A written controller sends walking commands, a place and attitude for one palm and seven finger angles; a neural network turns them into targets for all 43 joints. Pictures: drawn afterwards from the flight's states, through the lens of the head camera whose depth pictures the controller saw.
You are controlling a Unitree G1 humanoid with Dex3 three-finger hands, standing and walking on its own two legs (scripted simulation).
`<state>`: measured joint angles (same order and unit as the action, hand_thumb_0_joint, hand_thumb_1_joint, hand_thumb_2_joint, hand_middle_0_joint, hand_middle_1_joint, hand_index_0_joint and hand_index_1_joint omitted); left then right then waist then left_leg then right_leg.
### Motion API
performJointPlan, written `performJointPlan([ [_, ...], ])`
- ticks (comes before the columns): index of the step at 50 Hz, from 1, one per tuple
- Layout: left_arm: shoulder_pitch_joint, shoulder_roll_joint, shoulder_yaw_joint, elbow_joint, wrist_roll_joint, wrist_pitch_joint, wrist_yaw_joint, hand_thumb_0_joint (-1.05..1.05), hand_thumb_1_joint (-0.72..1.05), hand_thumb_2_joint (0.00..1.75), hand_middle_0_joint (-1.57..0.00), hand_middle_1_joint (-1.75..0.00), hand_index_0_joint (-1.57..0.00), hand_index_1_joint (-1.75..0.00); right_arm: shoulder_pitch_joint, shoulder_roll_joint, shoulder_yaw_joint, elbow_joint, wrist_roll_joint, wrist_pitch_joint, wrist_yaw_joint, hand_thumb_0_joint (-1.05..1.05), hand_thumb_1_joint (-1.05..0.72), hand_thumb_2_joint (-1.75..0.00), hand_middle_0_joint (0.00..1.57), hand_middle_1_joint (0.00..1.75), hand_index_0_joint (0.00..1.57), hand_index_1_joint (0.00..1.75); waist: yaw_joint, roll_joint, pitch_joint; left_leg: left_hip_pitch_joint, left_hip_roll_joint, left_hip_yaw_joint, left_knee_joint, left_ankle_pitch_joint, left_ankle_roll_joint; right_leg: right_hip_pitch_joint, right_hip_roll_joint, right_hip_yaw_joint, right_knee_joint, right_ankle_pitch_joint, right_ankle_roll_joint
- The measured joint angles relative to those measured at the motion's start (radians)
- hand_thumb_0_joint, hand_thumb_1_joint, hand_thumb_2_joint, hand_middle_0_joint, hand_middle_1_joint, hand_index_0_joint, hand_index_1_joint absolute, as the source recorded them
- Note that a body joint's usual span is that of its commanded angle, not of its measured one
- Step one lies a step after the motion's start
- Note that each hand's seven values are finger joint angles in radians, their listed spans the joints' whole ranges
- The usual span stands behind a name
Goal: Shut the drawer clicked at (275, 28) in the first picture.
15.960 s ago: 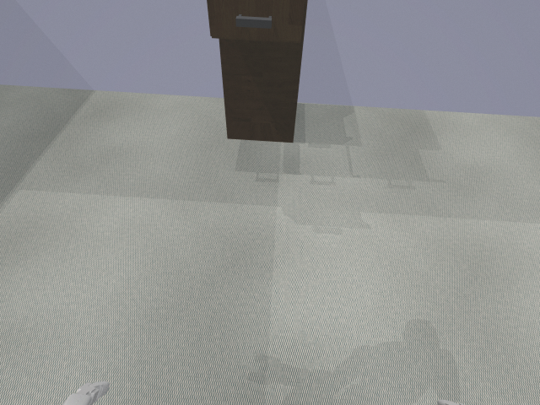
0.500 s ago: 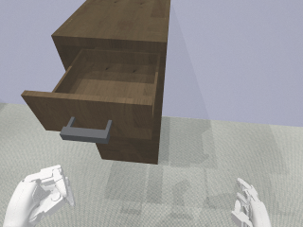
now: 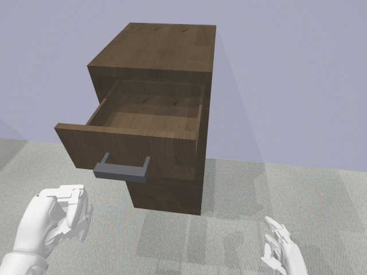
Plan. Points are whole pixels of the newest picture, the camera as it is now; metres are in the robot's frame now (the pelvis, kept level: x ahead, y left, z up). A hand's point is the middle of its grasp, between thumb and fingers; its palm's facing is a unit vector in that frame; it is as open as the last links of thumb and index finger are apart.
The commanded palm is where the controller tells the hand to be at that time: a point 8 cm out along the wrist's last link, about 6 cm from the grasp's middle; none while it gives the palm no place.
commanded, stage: raise the hand and make a fist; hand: left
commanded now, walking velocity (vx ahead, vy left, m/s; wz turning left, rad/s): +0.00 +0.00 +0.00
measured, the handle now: (124, 165) +0.36 +0.20 +0.04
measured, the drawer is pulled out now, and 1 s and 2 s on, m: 0.26 0.26 0.26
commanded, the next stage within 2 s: bring the fist close to the handle in 0.28 s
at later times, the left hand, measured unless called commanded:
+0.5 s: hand (85, 223) +0.17 +0.19 +0.12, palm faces +0.08 -0.99 -0.12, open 3.3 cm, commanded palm +0.13 +0.25 +0.13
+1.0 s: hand (102, 217) +0.21 +0.19 +0.07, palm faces +0.03 -1.00 -0.05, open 3.3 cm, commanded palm +0.18 +0.25 +0.08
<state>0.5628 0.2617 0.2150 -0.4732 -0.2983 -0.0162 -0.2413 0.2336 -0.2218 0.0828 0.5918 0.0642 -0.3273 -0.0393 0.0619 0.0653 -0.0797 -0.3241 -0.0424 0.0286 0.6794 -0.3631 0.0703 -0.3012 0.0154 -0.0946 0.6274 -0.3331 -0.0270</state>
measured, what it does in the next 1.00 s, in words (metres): stands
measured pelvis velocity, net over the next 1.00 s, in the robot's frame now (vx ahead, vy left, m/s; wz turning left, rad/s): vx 0.00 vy -0.02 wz -0.01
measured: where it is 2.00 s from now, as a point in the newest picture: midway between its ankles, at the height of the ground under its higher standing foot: outside the picture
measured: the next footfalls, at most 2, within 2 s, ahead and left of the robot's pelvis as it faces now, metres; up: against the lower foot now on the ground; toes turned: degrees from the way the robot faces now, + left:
none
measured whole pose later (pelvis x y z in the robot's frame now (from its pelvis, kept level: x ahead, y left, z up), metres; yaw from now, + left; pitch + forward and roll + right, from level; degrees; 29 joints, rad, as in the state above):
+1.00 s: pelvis +0.00 -0.02 +0.00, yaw +0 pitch +5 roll -1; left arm 0.40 0.25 0.28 -0.04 -0.33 -0.23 -0.35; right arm 0.24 -0.27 0.02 0.65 0.04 -0.36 -0.06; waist 0.02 0.05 -0.06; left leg -0.42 -0.02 0.02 0.72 -0.37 0.04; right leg -0.41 0.04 -0.10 0.67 -0.35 -0.06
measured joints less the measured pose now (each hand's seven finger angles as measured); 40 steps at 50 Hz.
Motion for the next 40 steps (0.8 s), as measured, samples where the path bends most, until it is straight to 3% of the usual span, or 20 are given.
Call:
performJointPlan([
  [6, 0.013, 0.011, 0.010, 0.044, 0.001, 0.025, -0.008, 0.02, 0.89, 0.90, -1.40, -1.60, -1.40, -1.60, 0.008, -0.011, -0.017, 0.012, 0.003, -0.002, -0.011, 0.01, -0.90, -0.90, 0.21, 0.30, 0.20, 0.30, -0.012, -0.009, 0.005, 0.011, 0.008, 0.002, -0.020, 0.010, -0.010, 0.006, 0.009, 0.003, -0.013, 0.007, -0.012],
  [14, 0.008, 0.042, 0.096, 0.095, -0.042, -0.051, -0.025, 0.02, 0.89, 0.90, -1.40, -1.60, -1.40, -1.60, 0.015, -0.026, -0.033, 0.036, 0.007, -0.031, -0.024, 0.01, -0.90, -0.90, 0.21, 0.30, 0.20, 0.30, -0.008, -0.008, 0.001, 0.016, 0.027, -0.012, -0.021, 0.008, -0.031, 0.018, 0.029, -0.010, -0.028, 0.008, -0.033],
  [19, -0.023, 0.047, 0.134, 0.176, -0.069, -0.050, -0.076, 0.02, 0.89, 0.90, -1.40, -1.60, -1.40, -1.60, 0.002, -0.035, -0.032, 0.050, 0.014, -0.046, -0.037, 0.01, -0.90, -0.90, 0.21, 0.30, 0.20, 0.30, -0.005, 0.005, 0.000, 0.018, 0.038, -0.019, -0.025, 0.011, -0.043, 0.024, 0.041, -0.016, -0.040, 0.013, -0.043],
  [25, -0.040, 0.049, 0.137, 0.239, -0.079, -0.073, -0.121, 0.02, 0.89, 0.90, -1.40, -1.60, -1.40, -1.60, -0.012, -0.040, -0.032, 0.057, 0.010, -0.064, -0.042, 0.01, -0.90, -0.90, 0.21, 0.30, 0.20, 0.30, -0.007, 0.006, 0.001, 0.011, 0.048, -0.022, -0.029, 0.014, -0.054, 0.016, 0.051, -0.018, -0.046, 0.016, -0.051],
  [40, -0.158, 0.036, 0.134, 0.420, -0.066, -0.179, -0.149, 0.02, 0.89, 0.90, -1.40, -1.60, -1.40, -1.60, -0.008, -0.056, -0.050, 0.081, -0.010, -0.044, -0.033, 0.01, -0.90, -0.90, 0.21, 0.30, 0.20, 0.30, -0.030, -0.009, 0.019, -0.053, 0.044, -0.017, 0.002, 0.003, -0.053, -0.054, 0.045, -0.014, -0.001, 0.000, -0.049],
])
